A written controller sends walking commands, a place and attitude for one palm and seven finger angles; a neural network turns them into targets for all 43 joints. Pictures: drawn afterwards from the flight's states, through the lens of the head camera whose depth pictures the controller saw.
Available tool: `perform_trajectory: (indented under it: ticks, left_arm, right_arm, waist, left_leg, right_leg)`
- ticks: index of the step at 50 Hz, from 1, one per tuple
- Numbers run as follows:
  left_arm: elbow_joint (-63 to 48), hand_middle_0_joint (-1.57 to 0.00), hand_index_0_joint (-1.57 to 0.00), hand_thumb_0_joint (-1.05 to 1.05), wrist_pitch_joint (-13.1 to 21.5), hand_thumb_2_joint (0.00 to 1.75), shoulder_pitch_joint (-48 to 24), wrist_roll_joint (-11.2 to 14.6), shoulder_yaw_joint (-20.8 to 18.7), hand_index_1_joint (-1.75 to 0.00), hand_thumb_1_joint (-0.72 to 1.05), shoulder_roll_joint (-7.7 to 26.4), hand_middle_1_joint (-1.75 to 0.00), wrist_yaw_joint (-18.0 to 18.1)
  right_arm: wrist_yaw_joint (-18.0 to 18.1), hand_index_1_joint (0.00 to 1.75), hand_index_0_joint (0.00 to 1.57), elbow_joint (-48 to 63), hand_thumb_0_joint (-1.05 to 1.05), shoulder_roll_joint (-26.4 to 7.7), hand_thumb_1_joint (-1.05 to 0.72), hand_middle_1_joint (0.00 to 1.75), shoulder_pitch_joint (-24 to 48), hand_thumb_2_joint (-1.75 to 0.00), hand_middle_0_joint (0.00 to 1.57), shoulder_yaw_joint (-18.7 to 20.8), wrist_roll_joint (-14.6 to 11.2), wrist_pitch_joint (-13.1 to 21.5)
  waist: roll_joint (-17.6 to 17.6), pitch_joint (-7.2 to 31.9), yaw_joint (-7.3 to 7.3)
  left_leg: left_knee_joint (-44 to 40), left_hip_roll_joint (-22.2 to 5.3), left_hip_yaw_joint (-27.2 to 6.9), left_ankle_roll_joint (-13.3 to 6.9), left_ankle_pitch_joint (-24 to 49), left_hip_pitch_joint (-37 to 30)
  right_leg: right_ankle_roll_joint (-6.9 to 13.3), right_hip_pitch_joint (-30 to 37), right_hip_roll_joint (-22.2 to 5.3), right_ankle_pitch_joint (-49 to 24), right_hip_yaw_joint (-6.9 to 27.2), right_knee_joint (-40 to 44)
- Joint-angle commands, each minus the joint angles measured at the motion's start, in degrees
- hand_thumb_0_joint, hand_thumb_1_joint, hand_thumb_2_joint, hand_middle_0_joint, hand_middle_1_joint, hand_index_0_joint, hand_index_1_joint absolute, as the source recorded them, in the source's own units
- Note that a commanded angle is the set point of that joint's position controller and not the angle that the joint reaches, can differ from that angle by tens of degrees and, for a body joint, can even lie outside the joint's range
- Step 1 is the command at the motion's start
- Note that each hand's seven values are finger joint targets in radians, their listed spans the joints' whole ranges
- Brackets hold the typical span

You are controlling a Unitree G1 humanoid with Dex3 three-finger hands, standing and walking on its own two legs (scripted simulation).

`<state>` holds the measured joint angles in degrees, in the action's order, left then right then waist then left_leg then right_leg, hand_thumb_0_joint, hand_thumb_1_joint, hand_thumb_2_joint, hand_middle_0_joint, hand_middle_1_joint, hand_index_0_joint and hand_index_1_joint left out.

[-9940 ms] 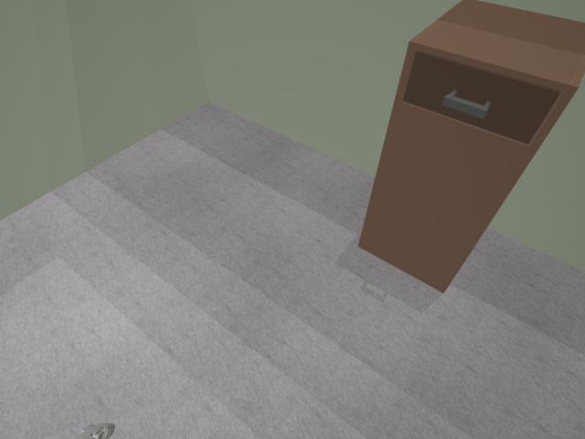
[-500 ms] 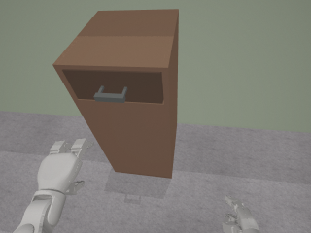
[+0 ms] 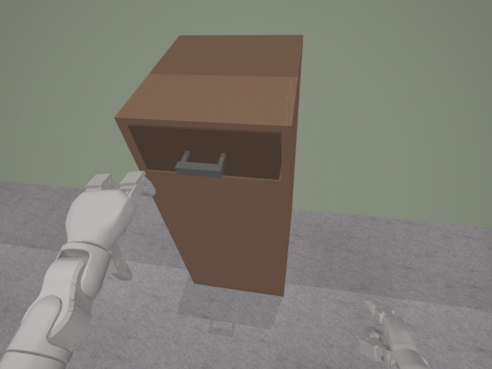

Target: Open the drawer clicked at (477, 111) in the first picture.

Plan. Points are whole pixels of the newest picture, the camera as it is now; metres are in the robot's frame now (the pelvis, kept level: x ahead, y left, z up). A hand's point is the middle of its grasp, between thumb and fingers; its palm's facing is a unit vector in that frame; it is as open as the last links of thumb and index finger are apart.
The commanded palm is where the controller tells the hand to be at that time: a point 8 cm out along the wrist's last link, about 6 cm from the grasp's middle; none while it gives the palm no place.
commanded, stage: raise the hand with hooked fingers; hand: left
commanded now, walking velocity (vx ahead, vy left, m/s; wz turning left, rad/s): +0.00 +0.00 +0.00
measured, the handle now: (202, 163) +0.52 +0.18 +0.02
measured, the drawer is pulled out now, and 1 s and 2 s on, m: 0.00 0.00 0.00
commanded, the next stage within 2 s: move the hooked fingers above the handle in 0.60 s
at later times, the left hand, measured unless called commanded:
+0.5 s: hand (112, 219) +0.29 +0.25 +0.12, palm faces +0.02 -0.08 -1.00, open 13.8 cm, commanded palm +0.26 +0.25 +0.19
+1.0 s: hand (131, 210) +0.31 +0.23 +0.11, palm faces +0.02 -0.07 -1.00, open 13.8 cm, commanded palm +0.30 +0.23 +0.17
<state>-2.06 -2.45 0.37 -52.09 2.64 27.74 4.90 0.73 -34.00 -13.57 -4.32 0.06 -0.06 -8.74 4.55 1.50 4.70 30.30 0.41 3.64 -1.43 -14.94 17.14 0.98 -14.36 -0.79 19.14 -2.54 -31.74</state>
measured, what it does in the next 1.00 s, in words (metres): stands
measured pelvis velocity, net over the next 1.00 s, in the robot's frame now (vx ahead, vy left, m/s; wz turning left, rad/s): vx -0.02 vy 0.00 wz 0.02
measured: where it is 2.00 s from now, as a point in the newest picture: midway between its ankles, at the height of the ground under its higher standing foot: outside the picture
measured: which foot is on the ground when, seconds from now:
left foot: down 0.00-1.00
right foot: down 0.00-1.00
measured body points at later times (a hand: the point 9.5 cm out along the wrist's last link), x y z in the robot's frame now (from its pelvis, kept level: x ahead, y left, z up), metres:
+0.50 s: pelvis -0.01 +0.01 +0.01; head +0.01 -0.02 +0.46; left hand +0.28 +0.25 +0.17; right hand +0.16 -0.22 -0.12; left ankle +0.01 +0.10 -0.73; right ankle -0.03 -0.11 -0.73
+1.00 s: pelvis -0.02 +0.00 +0.01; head +0.00 -0.04 +0.45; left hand +0.31 +0.23 +0.17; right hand +0.18 -0.22 -0.11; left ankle +0.01 +0.10 -0.73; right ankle -0.03 -0.11 -0.73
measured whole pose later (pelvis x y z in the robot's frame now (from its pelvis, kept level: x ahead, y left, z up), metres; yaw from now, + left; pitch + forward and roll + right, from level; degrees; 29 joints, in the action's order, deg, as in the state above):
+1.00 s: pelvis -0.02 +0.00 +0.01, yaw +1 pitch +1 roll +0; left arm 10.4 3.5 -15.2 -51.0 5.1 29.5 -0.4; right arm 1.6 -36.8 -14.4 -6.3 -0.3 -1.2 -8.7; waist 4.5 -0.3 4.3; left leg 25.5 0.3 2.3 -1.3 -10.5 16.1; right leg 1.3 -12.9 -0.4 15.0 -3.9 -26.7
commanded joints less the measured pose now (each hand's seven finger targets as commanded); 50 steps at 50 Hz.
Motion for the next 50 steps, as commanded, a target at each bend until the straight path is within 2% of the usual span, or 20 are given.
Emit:
perform_trajectory:
  ticks: [1, 3, 6, 8, 10, 14, 16, 19, 20, 23, 25, 29, 35, 38, 39, 42, 47, 48, 49, 50]
  left_arm:
    - [-11.28, -0.30, -0.30, 0.00, -0.10, 0.30, -18.20, 0.30, -7.54, -1.20, -0.50, 13.02, -1.20, -1.48]
    - [-12.23, -0.30, -0.30, 0.00, 0.57, 0.30, -20.13, 0.53, -8.00, -1.20, -0.50, 13.91, -1.20, -2.56]
    - [-10.98, -0.30, -0.30, 0.00, 1.25, 0.30, -22.66, 1.36, -8.38, -1.20, -0.50, 14.96, -1.20, -4.04]
    - [-9.45, -0.30, -0.30, 0.00, 1.39, 0.30, -24.33, 1.84, -9.74, -1.20, -0.50, 16.43, -1.20, -4.80]
    - [-9.30, -0.30, -0.30, 0.00, 1.82, 0.30, -26.39, 2.32, -10.01, -1.20, -0.50, 17.25, -1.20, -5.51]
    - [-5.89, -0.30, -0.30, 0.00, 1.52, 0.30, -20.59, 3.62, -7.82, -1.20, -0.50, 13.61, -1.20, -7.73]
    - [-7.86, -0.30, -0.30, 0.00, 2.31, 0.30, -20.31, 3.81, -8.28, -1.20, -0.50, 14.47, -1.20, -8.30]
    - [-11.65, -0.30, -0.30, 0.00, 4.61, 0.30, -21.36, 3.57, -9.93, -1.20, -0.50, 16.04, -1.20, -7.35]
    - [-12.22, -0.30, -0.30, 0.00, 5.36, 0.30, -21.70, 3.52, -10.77, -1.20, -0.50, 16.83, -1.20, -6.63]
    - [-12.61, -0.30, -0.30, 0.00, 6.65, 0.30, -22.63, 3.73, -13.37, -1.20, -0.50, 18.84, -1.20, -4.18]
    - [-10.27, -0.30, -0.30, 0.00, 6.45, 0.30, -22.79, 3.64, -12.69, -1.20, -0.50, 17.53, -1.20, -2.81]
    - [-9.44, -0.30, -0.30, 0.00, 5.08, 0.30, -23.96, 3.01, -11.30, -1.20, -0.50, 16.85, -1.20, -1.68]
    - [-8.00, -0.30, -0.30, 0.00, 3.24, 0.30, -21.84, 3.57, -8.50, -1.20, -0.50, 15.06, -1.20, -4.14]
    - [-5.92, -0.30, -0.30, 0.00, 3.52, 0.30, -26.06, 2.98, -7.07, -1.20, -0.50, 14.28, -1.20, -4.97]
    - [-4.90, -0.30, -0.30, 0.00, 3.94, 0.30, -27.62, 2.74, -6.79, -1.20, -0.50, 14.51, -1.20, -4.98]
    - [-3.79, -0.30, -0.30, 0.00, 5.36, 0.30, -30.70, 2.01, -7.43, -1.20, -0.50, 15.45, -1.20, -4.23]
    - [2.11, -0.30, -0.30, 0.00, 6.03, 0.30, -36.26, 1.31, -6.75, -1.20, -0.50, 15.10, -1.20, -2.58]
    - [2.89, -0.30, -0.30, 0.00, 5.85, 0.30, -36.70, 1.09, -7.87, -1.20, -0.50, 16.28, -1.20, -2.32]
    - [2.63, -0.30, -0.30, 0.00, 5.90, 0.30, -38.39, 0.82, -6.12, -1.20, -0.50, 14.83, -1.20, -2.18]
    - [2.61, -0.30, -0.30, 0.00, 5.90, 0.30, -38.05, 0.69, -6.46, -1.20, -0.50, 15.03, -1.20, -1.96]
  right_arm:
    - [0.28, 0.30, 0.20, 8.12, 0.00, -6.30, -0.90, 0.30, 5.88, -0.90, 0.20, 1.42, -0.21, 1.47]
    - [0.17, 0.30, 0.20, 8.14, 0.00, -6.26, -0.90, 0.30, 5.81, -0.90, 0.20, 1.33, -0.22, 1.38]
    - [0.10, 0.30, 0.20, 7.68, 0.00, -6.51, -0.90, 0.30, 5.38, -0.90, 0.20, 1.31, -0.33, 1.14]
    - [0.01, 0.30, 0.20, 7.52, 0.00, -6.82, -0.90, 0.30, 5.45, -0.90, 0.20, 1.12, -0.54, 0.89]
    - [-0.04, 0.30, 0.20, 7.25, 0.00, -7.03, -0.90, 0.30, 5.05, -0.90, 0.20, 1.18, -0.66, 0.90]
    - [-0.85, 0.30, 0.20, 7.60, 0.00, -7.33, -0.90, 0.30, 4.47, -0.90, 0.20, 1.37, -0.96, 0.50]
    - [-1.01, 0.30, 0.20, 8.06, 0.00, -7.82, -0.90, 0.30, 4.38, -0.90, 0.20, 1.59, -0.86, 0.48]
    - [-1.03, 0.30, 0.20, 8.28, 0.00, -7.68, -0.90, 0.30, 4.20, -0.90, 0.20, 1.68, -0.53, 1.23]
    - [-0.93, 0.30, 0.20, 8.06, 0.00, -7.66, -0.90, 0.30, 4.00, -0.90, 0.20, 1.81, -0.48, 1.40]
    - [-0.59, 0.30, 0.20, 7.50, 0.00, -7.62, -0.90, 0.30, 3.88, -0.90, 0.20, 2.03, -0.38, 2.00]
    - [-0.48, 0.30, 0.20, 6.72, 0.00, -7.44, -0.90, 0.30, 3.60, -0.90, 0.20, 2.07, -0.67, 2.14]
    - [-0.59, 0.30, 0.20, 6.15, 0.00, -7.54, -0.90, 0.30, 4.14, -0.90, 0.20, 2.20, -0.99, 2.24]
    - [-0.16, 0.30, 0.20, 6.60, 0.00, -7.70, -0.90, 0.30, 5.05, -0.90, 0.20, 1.89, -1.15, 1.94]
    - [0.27, 0.30, 0.20, 6.17, 0.00, -7.70, -0.90, 0.30, 4.84, -0.90, 0.20, 1.69, -1.16, 1.90]
    - [0.44, 0.30, 0.20, 6.01, 0.00, -7.64, -0.90, 0.30, 4.40, -0.90, 0.20, 1.51, -1.10, 2.04]
    - [0.85, 0.30, 0.20, 5.65, 0.00, -7.41, -0.90, 0.30, 4.09, -0.90, 0.20, 1.57, -1.05, 2.20]
    - [1.28, 0.30, 0.20, 4.71, 0.00, -7.34, -0.90, 0.30, 2.62, -0.90, 0.20, 1.74, -1.21, 2.33]
    - [1.22, 0.30, 0.20, 4.70, 0.00, -7.55, -0.90, 0.30, 2.52, -0.90, 0.20, 1.81, -1.23, 2.20]
    - [1.16, 0.30, 0.20, 4.77, 0.00, -7.35, -0.90, 0.30, 2.37, -0.90, 0.20, 1.80, -1.24, 2.25]
    - [1.06, 0.30, 0.20, 4.80, 0.00, -7.32, -0.90, 0.30, 2.08, -0.90, 0.20, 2.07, -1.25, 2.20]
  waist:
    - [-2.09, 12.10, -0.73]
    - [-0.19, 13.62, -0.71]
    - [-0.19, 12.76, -0.74]
    - [-1.66, 12.00, -0.68]
    - [-1.18, 13.13, -0.62]
    - [-3.68, 11.22, -0.36]
    - [-3.73, 11.11, -0.19]
    - [-2.58, 13.79, 0.25]
    - [-1.24, 13.54, 0.21]
    - [-0.96, 14.14, 0.66]
    - [-1.12, 12.60, 0.33]
    - [-0.59, 13.34, 0.19]
    - [-3.71, 11.14, -0.44]
    - [-4.27, 9.47, -1.56]
    - [-4.35, 9.47, -1.40]
    - [-2.96, 11.06, -1.24]
    - [-3.16, 11.79, -1.67]
    - [-3.20, 12.97, -1.40]
    - [-2.50, 14.17, -1.60]
    - [-1.99, 15.06, -1.41]
  left_leg:
    - [-4.27, 0.83, -2.87, -0.56, 18.57, -9.94]
    - [-4.53, 0.64, -3.32, -0.31, 20.80, -11.56]
    - [-5.57, 0.47, -3.79, -0.24, 20.52, -12.22]
    - [-6.34, 0.34, -4.07, -0.02, 20.14, -11.41]
    - [-6.69, 0.37, -4.31, -0.10, 20.78, -12.09]
    - [-7.40, 0.23, -3.86, -0.02, 19.76, -10.66]
    - [-7.95, 0.21, -3.71, -0.17, 18.72, -10.46]
    - [-7.78, 0.36, -4.09, -0.38, 18.92, -11.06]
    - [-7.78, 0.31, -4.33, -0.30, 18.90, -11.28]
    - [-7.51, 0.61, -4.10, -0.41, 17.92, -11.18]
    - [-7.77, 0.62, -4.05, -0.27, 16.74, -10.25]
    - [-8.03, 0.66, -3.76, -0.24, 14.64, -10.34]
    - [-8.35, 0.94, -2.99, -0.73, 13.11, -9.41]
    - [-8.27, 0.95, -2.91, -0.80, 11.50, -9.06]
    - [-8.48, 0.99, -2.96, -0.78, 10.64, -8.73]
    - [-7.96, 1.34, -2.82, -0.83, 10.65, -9.19]
    - [-7.27, 1.34, -2.67, -0.85, 10.90, -8.55]
    - [-7.10, 1.46, -2.59, -0.72, 11.03, -8.12]
    - [-6.63, 1.58, -2.58, -0.88, 12.08, -8.42]
    - [-6.35, 1.48, -2.50, -0.89, 13.51, -8.80]
  right_leg:
    - [0.65, 3.29, 1.57, -18.56, 1.57, 5.92]
    - [0.88, 4.08, 1.66, -18.73, 1.32, 6.15]
    - [0.86, 3.88, 1.82, -17.59, 0.89, 7.27]
    - [1.03, 4.59, 1.91, -16.80, 0.79, 7.78]
    - [0.95, 5.01, 1.83, -17.22, 0.70, 8.00]
    - [0.82, 4.99, 1.75, -16.68, 0.30, 8.58]
    - [0.74, 5.15, 1.72, -16.17, 0.41, 8.94]
    - [0.85, 5.98, 1.70, -15.81, 0.68, 8.74]
    - [0.92, 5.47, 1.80, -15.28, 0.61, 8.76]
    - [0.94, 5.66, 1.86, -14.81, 1.05, 9.05]
    - [0.87, 4.56, 1.71, -13.86, 0.76, 9.04]
    - [0.82, 4.41, 1.50, -11.85, 1.12, 9.32]
    - [0.47, 5.01, 1.27, -12.49, 1.44, 10.26]
    - [0.38, 3.13, 1.55, -10.85, 1.35, 10.86]
    - [0.38, 3.00, 1.29, -9.81, 1.31, 10.83]
    - [0.47, 2.99, 1.34, -10.00, 1.59, 10.59]
    - [0.59, 2.19, 1.29, -10.60, 1.71, 10.06]
    - [0.66, 3.23, 1.33, -10.43, 1.88, 9.87]
    - [0.69, 3.21, 1.20, -11.79, 1.87, 9.26]
    - [0.79, 3.47, 1.27, -13.41, 1.84, 8.76]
